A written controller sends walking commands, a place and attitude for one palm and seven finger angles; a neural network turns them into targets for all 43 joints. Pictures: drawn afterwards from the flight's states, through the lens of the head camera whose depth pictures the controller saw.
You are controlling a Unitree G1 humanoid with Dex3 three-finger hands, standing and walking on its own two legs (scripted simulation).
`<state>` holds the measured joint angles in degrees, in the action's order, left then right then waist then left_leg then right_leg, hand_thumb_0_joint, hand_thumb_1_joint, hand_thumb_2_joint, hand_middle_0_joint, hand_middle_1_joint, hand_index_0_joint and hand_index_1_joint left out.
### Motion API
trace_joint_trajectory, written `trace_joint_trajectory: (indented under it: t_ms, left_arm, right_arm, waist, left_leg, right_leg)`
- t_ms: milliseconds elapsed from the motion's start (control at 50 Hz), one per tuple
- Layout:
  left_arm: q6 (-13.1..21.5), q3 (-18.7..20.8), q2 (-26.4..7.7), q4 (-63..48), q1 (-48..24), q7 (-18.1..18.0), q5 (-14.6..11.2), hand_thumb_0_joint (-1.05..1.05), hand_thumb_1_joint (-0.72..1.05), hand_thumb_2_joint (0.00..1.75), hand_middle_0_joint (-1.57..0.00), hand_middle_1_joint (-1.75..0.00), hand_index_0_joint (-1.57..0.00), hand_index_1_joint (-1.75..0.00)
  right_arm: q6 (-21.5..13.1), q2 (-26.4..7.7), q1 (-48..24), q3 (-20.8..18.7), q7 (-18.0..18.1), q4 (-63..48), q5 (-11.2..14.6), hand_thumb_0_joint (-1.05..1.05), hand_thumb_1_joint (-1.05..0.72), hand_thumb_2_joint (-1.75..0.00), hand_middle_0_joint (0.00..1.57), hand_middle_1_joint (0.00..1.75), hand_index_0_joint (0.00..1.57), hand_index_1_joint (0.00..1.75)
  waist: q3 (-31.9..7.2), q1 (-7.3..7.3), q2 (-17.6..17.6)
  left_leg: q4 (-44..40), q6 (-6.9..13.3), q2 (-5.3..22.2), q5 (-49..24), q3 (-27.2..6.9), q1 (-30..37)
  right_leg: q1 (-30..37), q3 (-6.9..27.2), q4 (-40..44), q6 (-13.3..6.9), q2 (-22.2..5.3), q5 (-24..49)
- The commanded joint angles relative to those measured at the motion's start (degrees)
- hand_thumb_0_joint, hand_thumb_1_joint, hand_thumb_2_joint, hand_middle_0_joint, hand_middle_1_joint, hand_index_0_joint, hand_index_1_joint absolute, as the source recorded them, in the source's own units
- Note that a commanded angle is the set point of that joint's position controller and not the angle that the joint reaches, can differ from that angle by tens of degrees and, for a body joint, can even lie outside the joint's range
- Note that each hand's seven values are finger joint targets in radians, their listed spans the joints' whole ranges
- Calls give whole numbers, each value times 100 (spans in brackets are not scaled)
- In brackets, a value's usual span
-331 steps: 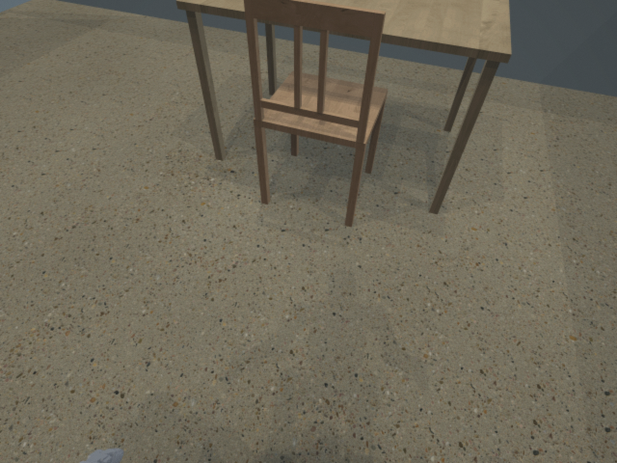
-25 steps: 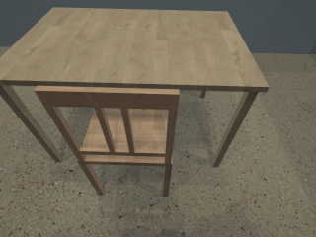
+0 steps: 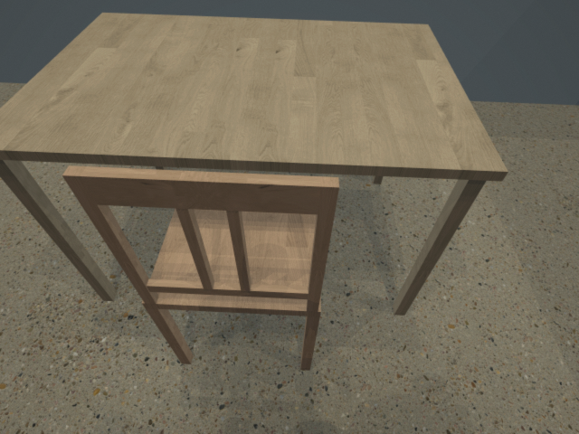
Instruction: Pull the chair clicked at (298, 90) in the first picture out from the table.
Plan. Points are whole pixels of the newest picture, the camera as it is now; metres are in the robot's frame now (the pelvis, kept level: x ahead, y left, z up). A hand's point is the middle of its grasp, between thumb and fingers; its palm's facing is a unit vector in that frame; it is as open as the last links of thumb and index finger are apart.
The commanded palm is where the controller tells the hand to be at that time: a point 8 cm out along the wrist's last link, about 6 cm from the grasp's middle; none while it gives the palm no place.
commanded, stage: look again from close up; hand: left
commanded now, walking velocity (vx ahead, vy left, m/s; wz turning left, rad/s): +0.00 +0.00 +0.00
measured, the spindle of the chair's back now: (198, 250) +0.45 +0.22 -0.10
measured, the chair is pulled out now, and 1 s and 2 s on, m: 0.00 0.00 0.00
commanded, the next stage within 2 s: raise the hand toward the chair's back in 0.80 s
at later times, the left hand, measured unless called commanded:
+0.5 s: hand out of the picture +0.01 +0.24 -0.18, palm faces -0.03 -0.97 -0.22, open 7.4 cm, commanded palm none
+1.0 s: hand out of the picture +0.04 +0.24 -0.14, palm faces +0.13 -0.96 -0.25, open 7.3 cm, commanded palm +0.09 +0.27 -0.07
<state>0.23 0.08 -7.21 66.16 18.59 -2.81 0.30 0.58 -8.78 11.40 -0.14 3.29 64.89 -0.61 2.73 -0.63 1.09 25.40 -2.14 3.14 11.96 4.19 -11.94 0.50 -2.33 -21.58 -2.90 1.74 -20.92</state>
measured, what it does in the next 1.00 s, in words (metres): shifts its weight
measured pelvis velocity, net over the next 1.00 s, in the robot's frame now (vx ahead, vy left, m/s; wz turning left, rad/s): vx -0.01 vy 0.05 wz -0.02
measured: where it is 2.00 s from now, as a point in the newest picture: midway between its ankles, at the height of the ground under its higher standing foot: outside the picture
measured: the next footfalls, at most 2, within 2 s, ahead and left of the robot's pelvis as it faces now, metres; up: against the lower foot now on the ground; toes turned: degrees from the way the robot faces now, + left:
none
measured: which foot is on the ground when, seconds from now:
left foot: down 0.00-1.00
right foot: down 0.00-1.00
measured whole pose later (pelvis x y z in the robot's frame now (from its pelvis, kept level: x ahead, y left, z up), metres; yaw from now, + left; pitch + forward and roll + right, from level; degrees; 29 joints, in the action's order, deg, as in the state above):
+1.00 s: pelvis -0.01 +0.05 +0.00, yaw -1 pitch +1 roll +1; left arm -2.6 -0.7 -10.5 29.0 31.1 -8.1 -3.8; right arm -8.9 -9.5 19.6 0.8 2.8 53.7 2.0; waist 0.2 0.1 2.4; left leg 28.4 3.7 -2.9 12.7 4.8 -17.1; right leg -11.9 -0.2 -32.6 -0.1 -2.4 -20.6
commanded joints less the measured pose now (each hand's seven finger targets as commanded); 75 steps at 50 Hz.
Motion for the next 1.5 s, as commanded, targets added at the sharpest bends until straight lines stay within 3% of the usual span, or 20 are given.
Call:
trace_joint_trajectory:
  t_ms: [0,40,80,140,180,240,300,420,640,880,900,920,940,960,1040,1080,1160,1200,1400,1480]
  left_arm:
    - [374,174,-973,-436,699,-203,199,0,90,90,-20,-30,-20,-30]
    - [444,140,-966,-691,545,-163,142,0,90,90,-20,-30,-20,-30]
    - [424,177,-1034,-948,475,-140,70,0,90,90,-20,-30,-20,-30]
    - [207,132,-597,-1086,452,-139,22,0,90,90,-20,-30,-20,-30]
    - [77,79,-516,-1080,468,-72,21,0,90,90,-20,-30,-20,-30]
    - [51,45,-669,-964,637,-39,88,0,90,90,-20,-30,-20,-30]
    - [57,37,-834,-1076,195,-11,81,0,90,90,-20,-30,-20,-30]
    - [-23,32,-834,-1038,377,15,103,0,90,90,-20,-30,-20,-30]
    - [97,-50,-735,-663,678,4,73,0,90,90,-20,-30,-20,-30]
    - [218,-76,-728,-317,690,-172,181,0,90,90,-20,-30,-20,-30]
    - [1248,302,-1772,-9122,-3111,-247,-819,0,88,89,-20,-30,-20,-30]
    - [991,359,-1439,-7996,-1359,-597,-529,0,85,88,-20,-29,-20,-29]
    - [276,-363,-26,-6014,809,-671,-624,0,83,87,-19,-29,-19,-29]
    - [171,-606,251,-6583,830,-620,-755,0,81,86,-19,-29,-19,-29]
    - [1222,-115,-117,-6561,441,-279,-814,0,71,82,-18,-27,-18,-27]
    - [1922,45,232,-5580,1548,292,-955,0,67,80,-18,-26,-18,-26]
    - [3451,1185,-720,-5467,2072,1691,-1234,0,57,76,-17,-25,-17,-25]
    - [3310,1375,-997,-6063,1810,1866,-1299,0,53,74,-16,-24,-16,-24]
    - [3704,777,-1068,-8451,-512,1553,-1484,0,29,64,-14,-20,-14,-20]
    - [3129,979,-1327,-7376,-182,2145,-1691,0,20,60,-13,-19,-13,-19]
  right_arm:
    - [-163,-294,214,-90,-183,-818,13,0,-90,-90,20,30,20,30]
    - [-232,-345,556,-127,-181,-895,18,0,-90,-90,20,30,20,30]
    - [-271,-493,942,-139,-183,-853,-19,0,-90,-90,20,30,20,30]
    - [-254,-799,962,-170,-83,-850,-33,0,-90,-90,20,30,20,30]
    - [-229,-689,583,-79,-83,-964,-31,0,-90,-90,20,30,20,30]
    - [-190,-573,361,-45,-151,-1102,10,0,-90,-90,20,30,20,30]
    - [-154,-639,514,-85,-208,-1000,-20,0,-90,-90,20,30,20,30]
    - [-174,-811,576,-90,-241,-898,-18,0,-90,-90,20,30,20,30]
    - [-264,-647,813,-37,-221,-535,47,0,-90,-90,20,30,20,30]
    - [-268,-832,488,2,-224,-673,51,0,-90,-90,20,30,20,30]
    - [-978,-1698,865,-311,4,-2725,256,0,-90,-90,20,30,20,30]
    - [-1523,-1161,257,-78,138,-2284,311,0,-90,-90,20,30,20,30]
    - [-1665,-875,377,-115,66,-2000,407,0,-90,-90,20,30,20,30]
    - [-1739,-970,577,-193,9,-2114,425,0,-90,-90,20,30,20,30]
    - [-1871,-1324,107,-307,65,-2915,130,0,-90,-90,20,30,20,30]
    - [-1764,-1245,-177,-423,-110,-3161,60,0,-90,-90,20,30,20,30]
    - [-1563,-1162,-576,-645,-418,-3692,100,0,-90,-90,20,30,20,30]
    - [-1373,-1187,-802,-628,-405,-4219,138,0,-90,-90,20,30,20,30]
    - [-1307,-1030,-317,-358,60,-4255,108,0,-90,-90,20,30,20,30]
    - [-1422,-1157,-318,-286,162,-4119,243,0,-90,-90,20,30,20,30]
  waist:
    - [105,184,587]
    - [-627,312,692]
    - [-1053,386,489]
    - [-384,208,-995]
    - [242,-51,-1217]
    - [246,-93,-265]
    - [225,81,138]
    - [327,-34,-378]
    - [-193,31,-167]
    - [346,57,25]
    - [-2517,926,-966]
    - [-2683,324,-1658]
    - [-1465,386,-1193]
    - [-1212,347,-961]
    - [-305,545,872]
    - [-606,105,1360]
    - [-1434,-375,88]
    - [-1951,-444,-197]
    - [-1950,526,-750]
    - [-1928,417,-239]
  left_leg:
    - [1678,320,-170,737,-117,-858]
    - [1145,409,-307,793,-7,-874]
    - [608,499,-291,-817,16,-41]
    - [469,1012,718,-3523,-1028,539]
    - [10,1171,882,-3282,-1294,-217]
    - [-85,712,307,-175,-1016,-659]
    - [-127,531,143,291,-837,-281]
    - [-1130,627,390,1693,-1333,-702]
    - [-669,573,290,-178,-939,263]
    - [376,398,372,-1591,-815,-118]
    - [13,322,-129,-1653,-627,1824]
    - [-112,240,180,-1955,-762,1960]
    - [-305,235,150,-1499,-955,1094]
    - [-254,179,63,-998,-981,612]
    - [975,349,-185,414,-921,-1044]
    - [1683,221,-164,51,-758,-1740]
    - [2790,121,-303,-242,-472,-2727]
    - [2996,220,-363,-60,-286,-2879]
    - [3955,436,-168,954,-599,-3422]
    - [4082,454,-187,1291,-603,-3967]
  right_leg:
    - [-472,942,-247,556,-1363,7179]
    - [208,667,-953,-70,-1154,7679]
    - [77,544,-1642,-38,-970,7095]
    - [-1476,214,-1681,136,-370,1791]
    - [-1429,156,-1368,126,-218,-663]
    - [-1254,690,-177,-42,-527,136]
    - [-1643,755,-167,-47,-595,40]
    - [-1452,423,-416,88,-418,-225]
    - [-1447,573,-103,146,-645,667]
    - [-1567,668,186,205,-770,1420]
    - [-1688,-104,-686,127,-176,1751]
    - [-1898,-70,-1250,31,-144,768]
    - [-2457,-123,-1587,122,-252,346]
    - [-2594,-180,-1568,193,-228,205]
    - [-3411,-446,-1252,192,-102,120]
    - [-3998,-573,-2002,168,-17,57]
    - [-4324,-227,-3181,20,-101,725]
    - [-4203,-83,-3398,41,-113,712]
    - [-5353,611,-3116,205,-61,-796]
    - [-5010,989,-2757,331,-191,-1449]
